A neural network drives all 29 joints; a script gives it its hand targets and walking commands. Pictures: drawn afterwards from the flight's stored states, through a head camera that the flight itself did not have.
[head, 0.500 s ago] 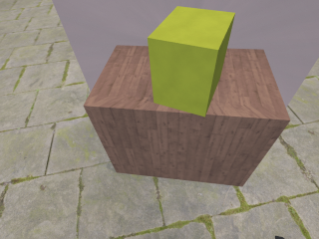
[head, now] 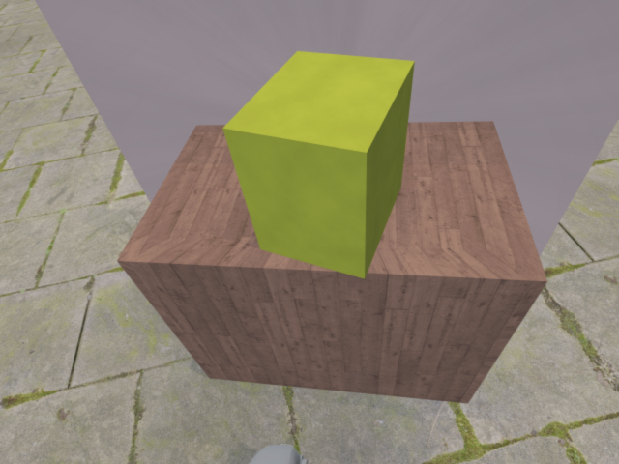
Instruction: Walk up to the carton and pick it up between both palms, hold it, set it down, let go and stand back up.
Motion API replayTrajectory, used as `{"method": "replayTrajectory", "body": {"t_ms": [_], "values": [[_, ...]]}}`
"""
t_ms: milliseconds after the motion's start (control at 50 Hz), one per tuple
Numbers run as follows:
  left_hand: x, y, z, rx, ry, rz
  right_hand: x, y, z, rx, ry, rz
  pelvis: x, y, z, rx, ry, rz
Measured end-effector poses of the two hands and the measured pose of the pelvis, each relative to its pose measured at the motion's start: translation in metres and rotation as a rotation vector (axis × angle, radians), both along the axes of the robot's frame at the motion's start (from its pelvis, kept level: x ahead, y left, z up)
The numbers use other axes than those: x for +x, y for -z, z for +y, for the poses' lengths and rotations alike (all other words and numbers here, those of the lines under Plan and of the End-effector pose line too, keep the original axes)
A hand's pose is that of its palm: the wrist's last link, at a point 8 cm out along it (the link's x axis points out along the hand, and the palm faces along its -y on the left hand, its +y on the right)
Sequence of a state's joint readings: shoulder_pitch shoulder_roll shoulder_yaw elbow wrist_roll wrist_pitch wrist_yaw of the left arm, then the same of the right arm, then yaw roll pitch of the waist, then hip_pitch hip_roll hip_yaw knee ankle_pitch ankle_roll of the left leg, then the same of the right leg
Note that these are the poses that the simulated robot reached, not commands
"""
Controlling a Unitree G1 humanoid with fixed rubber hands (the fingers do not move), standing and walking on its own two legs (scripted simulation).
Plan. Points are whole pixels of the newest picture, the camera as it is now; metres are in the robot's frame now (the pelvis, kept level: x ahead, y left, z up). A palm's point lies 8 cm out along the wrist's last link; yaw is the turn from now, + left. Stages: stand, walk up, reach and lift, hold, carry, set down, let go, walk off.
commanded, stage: walk up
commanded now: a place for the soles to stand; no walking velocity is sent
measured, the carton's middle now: (330, 163) +0.63 +0.01 +0.03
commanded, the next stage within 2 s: none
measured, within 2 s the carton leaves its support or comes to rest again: neither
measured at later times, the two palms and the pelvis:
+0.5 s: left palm (121, 389) +0.25 +0.35 -0.11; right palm (512, 351) +0.30 -0.26 -0.10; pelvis +0.20 +0.04 -0.01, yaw +1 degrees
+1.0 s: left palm (133, 351) +0.32 +0.36 -0.13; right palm (507, 360) +0.31 -0.27 -0.15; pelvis +0.21 +0.04 -0.04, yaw +0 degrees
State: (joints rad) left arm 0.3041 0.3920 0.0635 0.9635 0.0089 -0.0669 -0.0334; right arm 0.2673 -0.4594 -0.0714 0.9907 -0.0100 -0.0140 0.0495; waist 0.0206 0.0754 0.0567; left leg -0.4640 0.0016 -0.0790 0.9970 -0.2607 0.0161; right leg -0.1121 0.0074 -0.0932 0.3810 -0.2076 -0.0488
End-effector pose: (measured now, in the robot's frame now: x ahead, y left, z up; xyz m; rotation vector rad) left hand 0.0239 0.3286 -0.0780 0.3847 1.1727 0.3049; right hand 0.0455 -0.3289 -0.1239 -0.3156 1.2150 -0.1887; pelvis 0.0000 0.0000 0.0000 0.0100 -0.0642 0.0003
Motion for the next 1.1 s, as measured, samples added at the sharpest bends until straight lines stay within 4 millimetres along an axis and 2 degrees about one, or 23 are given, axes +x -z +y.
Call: {"method": "replayTrajectory", "body": {"t_ms": [60,140,240,340,380,420,480,540,600,660,720,820,900,980,1020,1100], "values": [[0.01,0.001,0.0,-0.002,-0.011,0.016,0.028,-0.001,0.003,0.009,-0.021,-0.006,0.021,0.0,-0.001,-0.013,-0.015,0.004],[0.034,0.006,0.003,-0.014,-0.013,0.028,0.068,0.0,0.012,0.015,-0.052,0.003,0.054,0.003,0.003,-0.025,-0.028,0.015],[0.073,0.025,0.014,-0.04,-0.017,0.046,0.14,0.002,0.035,0.008,-0.102,-0.028,0.099,0.013,0.016,-0.041,-0.041,0.031],[0.122,0.05,0.028,-0.071,-0.012,0.076,0.221,-0.002,0.064,-0.013,-0.142,-0.143,0.145,0.025,0.034,0.013,-0.026,0.023],[0.147,0.051,0.027,-0.08,0.009,0.074,0.239,-0.009,0.069,-0.012,-0.122,-0.192,0.161,0.023,0.039,0.001,-0.025,0.019],[0.175,0.047,0.026,-0.088,0.032,0.048,0.249,-0.018,0.071,-0.017,-0.094,-0.213,0.177,0.017,0.041,-0.004,-0.02,0.012],[0.217,0.039,0.026,-0.094,0.057,-0.012,0.257,-0.026,0.068,-0.034,-0.07,-0.216,0.198,0.011,0.042,0.005,-0.013,0.004],[0.251,0.034,0.025,-0.085,0.065,-0.052,0.26,-0.023,0.061,-0.048,-0.065,-0.183,0.212,0.01,0.039,0.013,-0.009,-0.003],[0.274,0.034,0.02,-0.067,0.082,-0.052,0.267,-0.012,0.053,-0.039,-0.051,-0.151,0.223,0.015,0.034,0.019,0.006,-0.004],[0.286,0.038,0.014,-0.037,0.086,-0.032,0.28,0.006,0.045,-0.018,-0.028,-0.136,0.235,0.025,0.025,0.009,0.014,0.006],[0.291,0.042,0.009,-0.012,0.089,-0.002,0.294,0.022,0.039,0.0,-0.005,-0.123,0.238,0.033,0.019,-0.015,0.04,0.016],[0.297,0.035,0.007,0.008,0.105,0.004,0.298,0.027,0.047,0.013,-0.005,-0.095,0.232,0.028,0.022,0.005,0.043,0.032],[0.302,0.034,0.016,0.02,0.119,-0.036,0.286,0.026,0.052,-0.005,-0.019,-0.061,0.225,0.029,0.028,0.002,0.024,0.051],[0.301,0.044,0.033,0.01,0.118,-0.073,0.269,0.024,0.057,-0.046,-0.018,-0.054,0.214,0.037,0.041,-0.005,-0.001,0.048],[0.297,0.05,0.038,-0.007,0.101,-0.074,0.256,0.018,0.062,-0.059,-0.014,-0.052,0.208,0.036,0.045,0.03,0.01,0.027],[0.283,0.05,0.04,-0.04,0.086,-0.047,0.235,0.004,0.065,-0.07,0.001,-0.054,0.203,0.028,0.05,-0.011,0.001,0.029]]}}
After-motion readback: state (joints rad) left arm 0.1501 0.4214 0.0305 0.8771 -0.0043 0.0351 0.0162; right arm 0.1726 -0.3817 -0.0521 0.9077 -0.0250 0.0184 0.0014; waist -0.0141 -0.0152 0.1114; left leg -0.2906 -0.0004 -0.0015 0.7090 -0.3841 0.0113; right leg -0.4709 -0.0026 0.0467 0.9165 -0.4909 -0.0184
